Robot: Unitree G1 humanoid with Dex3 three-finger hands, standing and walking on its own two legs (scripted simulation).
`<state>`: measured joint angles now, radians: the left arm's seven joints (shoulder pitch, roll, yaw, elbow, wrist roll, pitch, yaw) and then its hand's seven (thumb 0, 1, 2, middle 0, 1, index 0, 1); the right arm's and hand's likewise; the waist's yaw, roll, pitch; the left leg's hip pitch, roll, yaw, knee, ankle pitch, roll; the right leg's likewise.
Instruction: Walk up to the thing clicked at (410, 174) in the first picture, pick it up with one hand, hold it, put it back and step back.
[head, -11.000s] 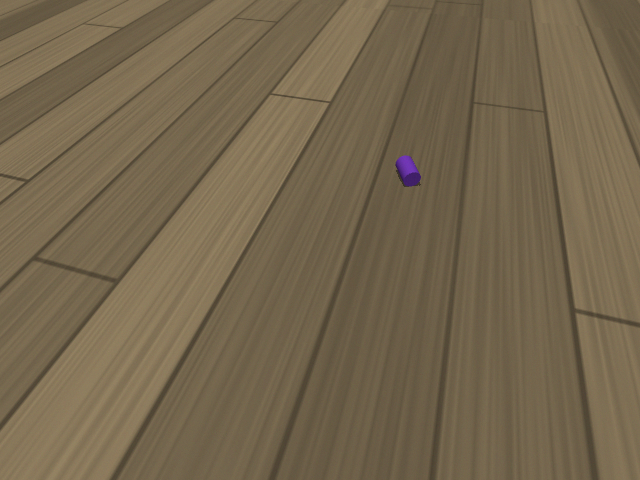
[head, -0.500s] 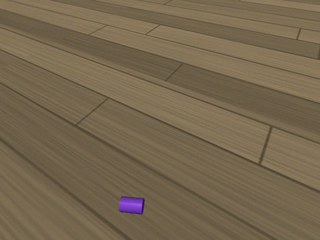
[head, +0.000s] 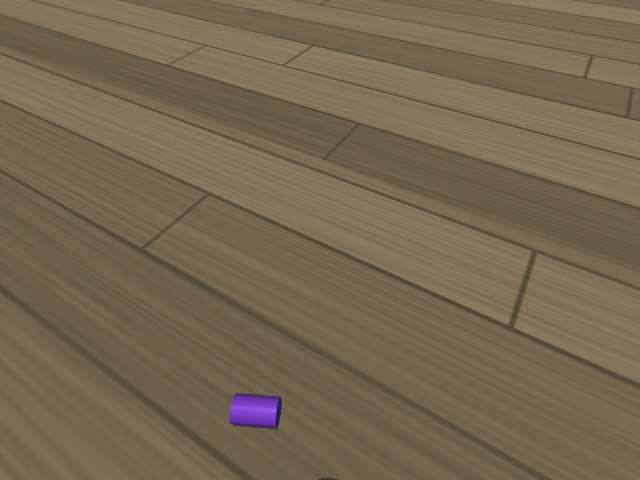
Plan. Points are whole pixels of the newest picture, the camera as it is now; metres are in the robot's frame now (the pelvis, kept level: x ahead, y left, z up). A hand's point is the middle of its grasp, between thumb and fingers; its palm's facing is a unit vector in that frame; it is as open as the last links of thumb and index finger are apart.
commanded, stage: stand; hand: left
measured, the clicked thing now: (256, 410) +0.45 +0.25 -0.74
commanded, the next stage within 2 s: rise first in 2.00 s
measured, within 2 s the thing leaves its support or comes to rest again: neither
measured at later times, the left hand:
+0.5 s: hand out of the picture +0.07 +0.25 -0.16, palm faces -0.02 -0.94 -0.35, open 7.3 cm
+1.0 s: hand out of the picture +0.08 +0.25 -0.16, palm faces -0.03 -0.94 -0.34, open 7.3 cm
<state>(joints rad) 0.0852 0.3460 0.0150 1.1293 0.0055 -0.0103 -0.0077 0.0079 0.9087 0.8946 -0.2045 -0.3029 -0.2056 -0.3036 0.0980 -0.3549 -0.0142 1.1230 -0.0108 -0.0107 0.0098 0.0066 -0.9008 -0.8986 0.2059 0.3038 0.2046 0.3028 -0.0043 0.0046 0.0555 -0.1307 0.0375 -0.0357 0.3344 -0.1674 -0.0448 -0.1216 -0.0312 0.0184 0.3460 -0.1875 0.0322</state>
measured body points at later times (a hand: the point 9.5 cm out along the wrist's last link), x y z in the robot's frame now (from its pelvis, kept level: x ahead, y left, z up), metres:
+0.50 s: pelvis +0.00 +0.00 +0.00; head +0.01 -0.01 +0.45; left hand +0.08 +0.30 -0.13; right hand +0.08 -0.31 -0.13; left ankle +0.01 +0.15 -0.75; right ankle +0.00 -0.14 -0.75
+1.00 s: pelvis +0.00 +0.00 +0.00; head +0.02 +0.00 +0.45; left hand +0.08 +0.30 -0.13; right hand +0.07 -0.31 -0.13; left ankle +0.01 +0.15 -0.75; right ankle +0.00 -0.14 -0.75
